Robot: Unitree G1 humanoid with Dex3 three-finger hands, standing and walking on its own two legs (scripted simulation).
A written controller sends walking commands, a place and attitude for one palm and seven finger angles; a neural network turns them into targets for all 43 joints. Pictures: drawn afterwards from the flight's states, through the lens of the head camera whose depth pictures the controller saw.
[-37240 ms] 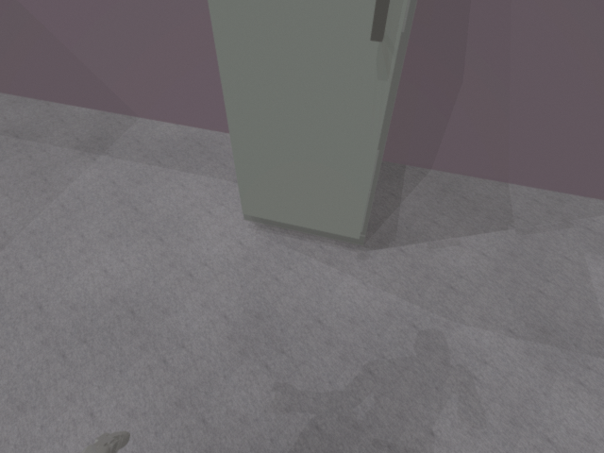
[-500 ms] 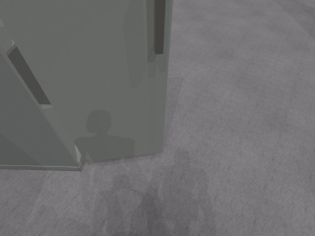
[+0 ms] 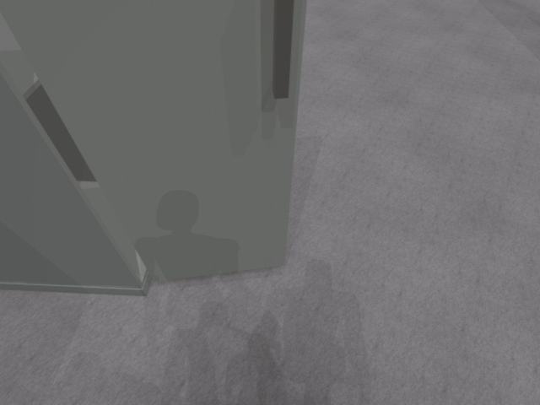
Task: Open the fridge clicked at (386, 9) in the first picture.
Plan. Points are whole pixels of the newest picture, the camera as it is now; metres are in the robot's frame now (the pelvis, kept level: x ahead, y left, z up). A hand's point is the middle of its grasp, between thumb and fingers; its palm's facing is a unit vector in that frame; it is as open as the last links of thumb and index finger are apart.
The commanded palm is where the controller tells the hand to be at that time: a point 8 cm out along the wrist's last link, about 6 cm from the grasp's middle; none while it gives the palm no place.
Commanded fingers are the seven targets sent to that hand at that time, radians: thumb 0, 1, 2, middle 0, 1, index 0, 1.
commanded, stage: look to check the result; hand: right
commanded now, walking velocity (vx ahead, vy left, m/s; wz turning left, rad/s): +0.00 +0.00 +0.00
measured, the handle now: (281, 13) +0.68 +0.03 +0.26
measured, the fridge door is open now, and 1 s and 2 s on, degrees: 79 79 79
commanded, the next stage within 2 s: stand and wait in 0.48 s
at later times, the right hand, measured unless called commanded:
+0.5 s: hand out of the picture +0.02 -0.16 -0.18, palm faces +0.01 +0.99 -0.17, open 7.3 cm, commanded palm none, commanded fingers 0.00 -0.90 -0.90 0.20 0.30 0.20 0.30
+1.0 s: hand out of the picture +0.03 -0.17 -0.18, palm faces +0.01 +0.98 -0.17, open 7.3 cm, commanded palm none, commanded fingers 0.00 -0.90 -0.90 0.20 0.30 0.20 0.30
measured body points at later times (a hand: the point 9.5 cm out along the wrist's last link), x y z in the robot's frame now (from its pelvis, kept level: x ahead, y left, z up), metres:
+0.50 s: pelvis +0.02 +0.00 +0.00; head +0.04 +0.00 +0.45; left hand +0.02 +0.23 -0.16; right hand +0.02 -0.21 -0.16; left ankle -0.01 +0.13 -0.74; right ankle +0.03 -0.08 -0.74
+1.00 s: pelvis +0.03 +0.00 +0.00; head +0.05 +0.00 +0.45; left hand +0.03 +0.23 -0.16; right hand +0.03 -0.22 -0.16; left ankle -0.01 +0.13 -0.74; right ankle +0.03 -0.08 -0.74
